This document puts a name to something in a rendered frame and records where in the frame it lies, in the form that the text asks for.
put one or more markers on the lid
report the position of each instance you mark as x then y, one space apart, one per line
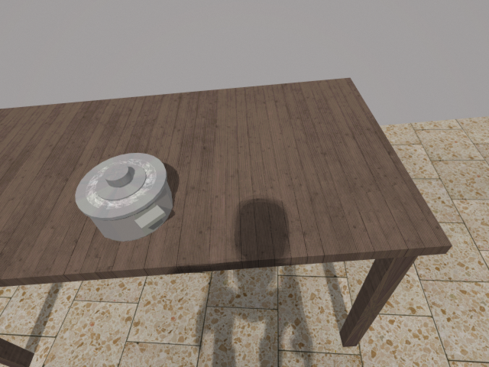
97 200

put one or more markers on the pot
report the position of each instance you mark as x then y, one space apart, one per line
140 224

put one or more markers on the knob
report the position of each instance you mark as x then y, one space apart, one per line
117 175

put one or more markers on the table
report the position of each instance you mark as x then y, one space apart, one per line
260 176

